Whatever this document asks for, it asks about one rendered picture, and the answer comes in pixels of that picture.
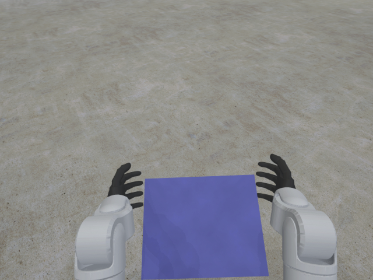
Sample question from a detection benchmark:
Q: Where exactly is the robot left hand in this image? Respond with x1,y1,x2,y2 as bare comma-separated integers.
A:
107,163,143,209

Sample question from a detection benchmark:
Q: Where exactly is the left robot forearm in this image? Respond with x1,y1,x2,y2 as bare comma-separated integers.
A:
74,195,135,280

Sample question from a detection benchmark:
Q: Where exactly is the robot right hand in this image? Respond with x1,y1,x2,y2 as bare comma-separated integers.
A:
256,154,296,202

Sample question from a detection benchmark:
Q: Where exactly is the carton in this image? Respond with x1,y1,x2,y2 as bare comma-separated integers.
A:
141,174,269,280

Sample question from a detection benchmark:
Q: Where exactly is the right robot forearm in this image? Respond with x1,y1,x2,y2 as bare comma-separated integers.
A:
270,187,337,280

